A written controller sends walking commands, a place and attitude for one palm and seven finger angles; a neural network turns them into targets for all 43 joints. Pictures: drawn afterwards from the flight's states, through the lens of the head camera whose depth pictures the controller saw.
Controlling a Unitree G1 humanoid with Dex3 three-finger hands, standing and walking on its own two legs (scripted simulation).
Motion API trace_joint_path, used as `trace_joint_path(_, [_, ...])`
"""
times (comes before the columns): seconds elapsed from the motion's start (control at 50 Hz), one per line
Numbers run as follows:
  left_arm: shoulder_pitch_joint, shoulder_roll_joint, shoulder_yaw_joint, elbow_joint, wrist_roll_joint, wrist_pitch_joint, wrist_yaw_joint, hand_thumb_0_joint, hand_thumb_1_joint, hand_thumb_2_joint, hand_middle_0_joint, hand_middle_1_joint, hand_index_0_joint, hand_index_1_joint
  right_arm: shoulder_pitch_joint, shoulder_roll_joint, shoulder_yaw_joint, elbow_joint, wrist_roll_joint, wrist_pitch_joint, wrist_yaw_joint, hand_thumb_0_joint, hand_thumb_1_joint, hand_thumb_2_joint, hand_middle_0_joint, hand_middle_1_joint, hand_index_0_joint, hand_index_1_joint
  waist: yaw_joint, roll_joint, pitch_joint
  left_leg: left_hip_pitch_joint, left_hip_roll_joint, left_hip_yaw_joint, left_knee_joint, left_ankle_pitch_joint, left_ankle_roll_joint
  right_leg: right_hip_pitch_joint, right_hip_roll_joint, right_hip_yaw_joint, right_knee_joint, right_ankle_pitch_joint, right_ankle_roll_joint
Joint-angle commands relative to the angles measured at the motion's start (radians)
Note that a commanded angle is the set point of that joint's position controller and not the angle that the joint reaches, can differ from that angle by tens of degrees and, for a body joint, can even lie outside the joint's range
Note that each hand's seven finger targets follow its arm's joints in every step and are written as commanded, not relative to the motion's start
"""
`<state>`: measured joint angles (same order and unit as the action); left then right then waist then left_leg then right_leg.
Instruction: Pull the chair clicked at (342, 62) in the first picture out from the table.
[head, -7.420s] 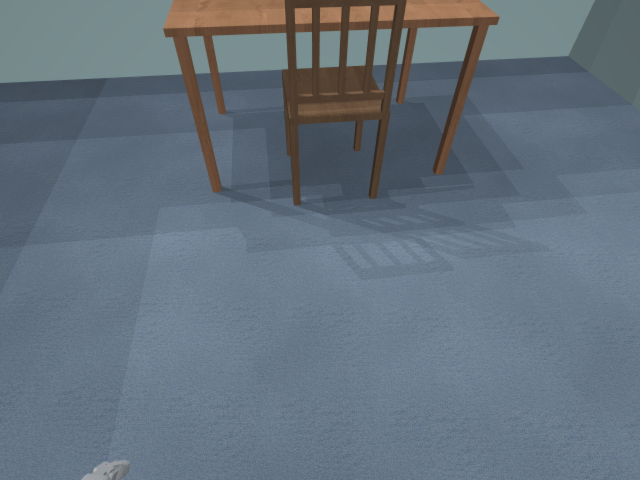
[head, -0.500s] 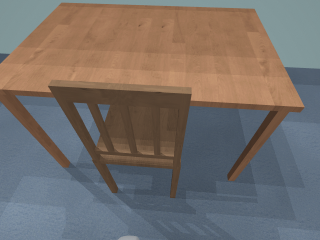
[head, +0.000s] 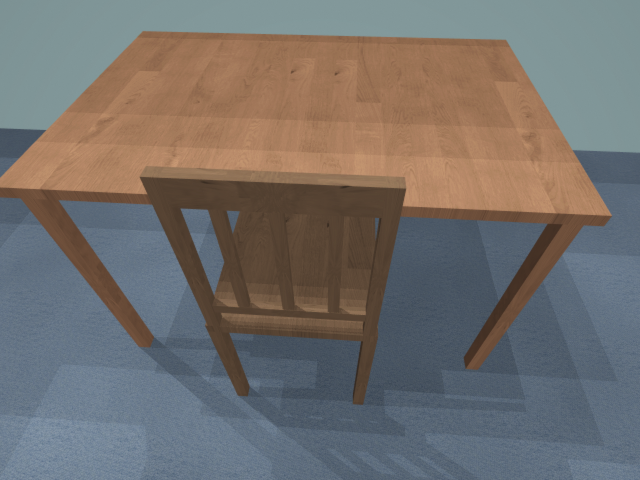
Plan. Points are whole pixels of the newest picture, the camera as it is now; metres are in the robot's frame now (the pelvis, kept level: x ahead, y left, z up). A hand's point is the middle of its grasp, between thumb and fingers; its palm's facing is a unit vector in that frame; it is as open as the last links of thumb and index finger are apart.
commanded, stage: come to a stop and stand still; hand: left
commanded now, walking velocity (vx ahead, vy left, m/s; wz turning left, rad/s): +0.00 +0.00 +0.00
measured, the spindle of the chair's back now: (283, 264) +0.49 +0.11 -0.09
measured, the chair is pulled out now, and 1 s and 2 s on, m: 0.00 0.00 0.00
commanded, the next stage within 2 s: look again from close up in 1.32 s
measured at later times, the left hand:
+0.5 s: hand out of the picture -0.03 +0.11 -0.18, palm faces +0.04 -0.99 -0.16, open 7.4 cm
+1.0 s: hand out of the picture -0.02 +0.10 -0.17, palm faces +0.07 -0.98 -0.18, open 7.4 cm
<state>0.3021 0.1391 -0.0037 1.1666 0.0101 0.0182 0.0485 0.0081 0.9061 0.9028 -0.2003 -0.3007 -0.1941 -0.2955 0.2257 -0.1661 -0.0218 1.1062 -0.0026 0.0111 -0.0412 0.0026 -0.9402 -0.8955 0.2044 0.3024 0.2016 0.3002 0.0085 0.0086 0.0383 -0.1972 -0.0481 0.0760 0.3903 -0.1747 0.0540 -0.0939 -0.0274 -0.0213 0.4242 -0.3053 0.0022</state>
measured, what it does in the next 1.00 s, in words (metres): shifts its weight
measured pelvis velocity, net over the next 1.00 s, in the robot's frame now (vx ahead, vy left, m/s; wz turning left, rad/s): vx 0.02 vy -0.05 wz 0.01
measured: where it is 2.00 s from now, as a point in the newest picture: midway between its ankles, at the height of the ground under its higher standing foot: outside the picture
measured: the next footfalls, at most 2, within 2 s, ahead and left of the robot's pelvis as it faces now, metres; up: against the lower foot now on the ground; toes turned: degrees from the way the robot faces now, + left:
none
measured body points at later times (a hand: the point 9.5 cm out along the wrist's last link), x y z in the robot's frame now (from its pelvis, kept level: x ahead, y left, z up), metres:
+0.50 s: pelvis +0.00 -0.03 +0.00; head +0.01 -0.04 +0.45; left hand -0.03 +0.17 -0.16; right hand -0.06 -0.23 -0.17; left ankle +0.03 +0.08 -0.74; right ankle -0.05 -0.12 -0.74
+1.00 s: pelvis +0.02 -0.05 +0.00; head +0.03 -0.06 +0.45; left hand -0.02 +0.15 -0.16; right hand +0.02 -0.27 -0.17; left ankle +0.03 +0.08 -0.74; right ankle -0.05 -0.12 -0.74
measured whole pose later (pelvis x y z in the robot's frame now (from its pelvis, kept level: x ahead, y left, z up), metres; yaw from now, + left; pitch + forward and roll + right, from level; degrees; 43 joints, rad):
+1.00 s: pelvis +0.02 -0.05 +0.00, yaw +1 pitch -1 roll +1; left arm 0.33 0.10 -0.01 1.16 0.00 -0.02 0.05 0.01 0.90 0.90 -0.20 -0.30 -0.20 -0.30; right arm 0.26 -0.14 0.01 1.16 -0.01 0.00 -0.05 0.01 -0.92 -0.90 0.20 0.30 0.20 0.30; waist 0.01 0.00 0.04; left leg -0.17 0.02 0.04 0.40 -0.20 -0.02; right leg -0.04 0.04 -0.05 0.38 -0.32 -0.07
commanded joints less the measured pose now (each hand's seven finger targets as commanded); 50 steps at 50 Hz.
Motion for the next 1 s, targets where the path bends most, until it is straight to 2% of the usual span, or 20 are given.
trace_joint_path(0.0, [0.038,0.085,0.006,-0.032,-0.001,-0.029,0.0,0.0,0.9,0.9,-0.2,-0.3,-0.2,-0.3,0.08,-0.072,-0.001,-0.004,0.001,-0.012,0.009,0.0,-0.9,-0.9,0.2,0.3,0.2,0.3,-0.033,-0.122,0.038,0.112,0.139,-0.136,-0.074,0.066,-0.03,-0.162,-0.103,0.109,-0.143,0.101,-0.036])
trace_joint_path(0.08, [0.057,0.083,0.008,-0.032,-0.002,-0.024,0.001,0.0,0.9,0.9,-0.2,-0.3,-0.2,-0.3,0.093,-0.066,0.006,0.016,-0.001,-0.009,0.01,0.0,-0.9,-0.9,0.2,0.3,0.2,0.3,-0.023,-0.039,0.073,0.076,0.135,-0.136,-0.097,-0.013,-0.03,-0.172,-0.087,0.105,-0.15,0.015,-0.035])
trace_joint_path(0.14, [0.073,0.076,0.009,-0.027,-0.003,-0.023,0.001,0.0,0.9,0.9,-0.2,-0.3,-0.2,-0.3,0.11,-0.056,0.01,0.027,-0.002,-0.01,0.008,0.0,-0.9,-0.9,0.2,0.3,0.2,0.3,-0.018,-0.018,0.082,0.061,0.135,-0.141,-0.103,-0.033,-0.031,-0.172,-0.081,0.102,-0.145,0.004,-0.035])
trace_joint_path(0.18, [0.081,0.071,0.01,-0.028,-0.002,-0.023,0.001,0.0,0.9,0.9,-0.2,-0.3,-0.2,-0.3,0.118,-0.046,0.01,0.031,-0.002,-0.008,0.008,0.0,-0.9,-0.9,0.2,0.3,0.2,0.3,-0.014,-0.034,0.104,0.039,0.13,-0.137,-0.098,-0.05,-0.032,-0.185,-0.082,0.104,-0.155,-0.027,-0.038])
trace_joint_path(0.24, [0.087,0.061,0.01,-0.027,-0.005,-0.026,0.001,0.0,0.9,0.9,-0.2,-0.3,-0.2,-0.3,0.142,-0.036,0.013,0.038,-0.004,-0.012,0.005,0.0,-0.9,-0.9,0.2,0.3,0.2,0.3,-0.015,-0.023,0.082,0.048,0.131,-0.135,-0.086,-0.009,-0.032,-0.174,-0.082,0.105,-0.147,0.002,-0.04])
trace_joint_path(0.28, [0.091,0.057,0.011,-0.029,-0.005,-0.027,0.001,0.0,0.9,0.9,-0.2,-0.3,-0.2,-0.3,0.15,-0.028,0.012,0.042,-0.004,-0.012,0.004,0.0,-0.9,-0.9,0.2,0.3,0.2,0.3,-0.013,-0.027,0.092,0.035,0.129,-0.131,-0.077,-0.01,-0.034,-0.177,-0.082,0.106,-0.153,-0.008,-0.041])
trace_joint_path(0.38, [0.098,0.045,0.01,-0.027,-0.007,-0.031,0.002,0.0,0.9,0.9,-0.2,-0.3,-0.2,-0.3,0.167,-0.017,0.013,0.048,-0.004,-0.017,0.0,0.0,-0.9,-0.9,0.2,0.3,0.2,0.3,-0.012,-0.028,0.083,0.036,0.134,-0.129,-0.063,0.041,-0.034,-0.161,-0.078,0.104,-0.145,0.039,-0.043])
trace_joint_path(0.44, [0.103,0.038,0.011,-0.023,-0.008,-0.034,0.004,0.0,0.9,0.9,-0.2,-0.3,-0.2,-0.3,0.174,-0.012,0.014,0.053,-0.004,-0.021,-0.003,0.0,-0.9,-0.9,0.2,0.3,0.2,0.3,-0.013,-0.013,0.052,0.055,0.141,-0.129,-0.053,0.092,-0.033,-0.135,-0.077,0.098,-0.133,0.094,-0.044])
trace_joint_path(0.48, [0.107,0.035,0.01,-0.023,-0.007,-0.034,0.004,0.0,0.9,0.9,-0.2,-0.3,-0.2,-0.3,0.167,-0.012,0.015,0.051,-0.003,-0.021,-0.003,0.0,-0.9,-0.9,0.2,0.3,0.2,0.3,-0.011,-0.021,0.069,0.047,0.141,-0.127,-0.048,0.1,-0.033,-0.138,-0.077,0.099,-0.136,0.107,-0.044])
trace_joint_path(0.62, [0.121,0.033,0.009,-0.018,-0.007,-0.039,0.005,0.0,0.9,0.9,-0.2,-0.3,-0.2,-0.3,0.153,-0.015,0.015,0.046,-0.003,-0.022,-0.006,0.0,-0.9,-0.9,0.2,0.3,0.2,0.3,-0.011,-0.025,0.051,0.074,0.146,-0.122,-0.034,0.142,-0.033,-0.122,-0.077,0.096,-0.128,0.184,-0.041])
trace_joint_path(0.7, [0.13,0.037,0.009,-0.018,-0.006,-0.042,0.007,0.0,0.9,0.9,-0.2,-0.3,-0.2,-0.3,0.132,-0.021,0.016,0.042,-0.003,-0.023,-0.007,0.0,-0.9,-0.9,0.2,0.3,0.2,0.3,-0.01,-0.022,0.041,0.086,0.148,-0.115,-0.022,0.167,-0.035,-0.107,-0.081,0.097,-0.122,0.261,-0.038])
trace_joint_path(0.78, [0.125,0.045,0.009,-0.017,-0.005,-0.041,0.007,0.0,0.9,0.9,-0.2,-0.3,-0.2,-0.3,0.122,-0.028,0.019,0.043,-0.002,-0.019,-0.007,0.0,-0.9,-0.9,0.2,0.3,0.2,0.3,-0.011,-0.039,0.067,0.074,0.145,-0.115,-0.025,0.155,-0.037,-0.103,-0.082,0.092,-0.126,0.273,-0.034])
trace_joint_path(0.84, [0.127,0.047,0.009,-0.015,-0.006,-0.041,0.006,0.0,0.9,0.9,-0.2,-0.3,-0.2,-0.3,0.112,-0.035,0.02,0.039,-0.003,-0.021,-0.008,0.0,-0.9,-0.9,0.2,0.3,0.2,0.3,-0.009,-0.027,0.049,0.094,0.146,-0.115,-0.022,0.173,-0.036,-0.092,-0.083,0.092,-0.122,0.295,-0.034])
trace_joint_path(0.86, [0.13,0.053,0.011,-0.018,-0.004,-0.041,0.006,0.0,0.9,0.9,-0.2,-0.3,-0.2,-0.3,0.11,-0.031,0.019,0.038,-0.002,-0.019,-0.008,0.0,-0.9,-0.9,0.2,0.3,0.2,0.3,-0.006,-0.045,0.056,0.084,0.146,-0.11,-0.019,0.162,-0.035,-0.087,-0.082,0.088,-0.127,0.303,-0.029])
trace_joint_path(0.94, [0.125,0.059,0.013,-0.017,-0.006,-0.042,0.007,0.0,0.9,0.9,-0.2,-0.3,-0.2,-0.3,0.104,-0.04,0.021,0.033,-0.004,-0.021,-0.01,0.0,-0.9,-0.9,0.2,0.3,0.2,0.3,-0.009,-0.023,0.025,0.097,0.145,-0.107,-0.008,0.196,-0.038,-0.054,-0.088,0.09,-0.113,0.386,-0.03])
trace_joint_path(0.96, [0.123,0.063,0.015,-0.018,-0.005,-0.04,0.006,0.0,0.9,0.9,-0.2,-0.3,-0.2,-0.3,0.098,-0.039,0.021,0.032,-0.002,-0.019,-0.01,0.0,-0.9,-0.9,0.2,0.3,0.2,0.3,-0.005,-0.039,0.048,0.083,0.144,-0.103,-0.008,0.178,-0.039,-0.058,-0.086,0.081,-0.118,0.381,-0.026])
trace_joint_path(0.98, [0.127,0.061,0.013,-0.018,-0.005,-0.04,0.007,0.0,0.9,0.9,-0.2,-0.3,-0.2,-0.3,0.092,-0.043,0.022,0.03,-0.004,-0.02,-0.011,0.0,-0.9,-0.9,0.2,0.3,0.2,0.3,-0.005,-0.027,0.043,0.091,0.144,-0.102,-0.005,0.194,-0.039,-0.059,-0.089,0.087,-0.113,0.406,-0.027])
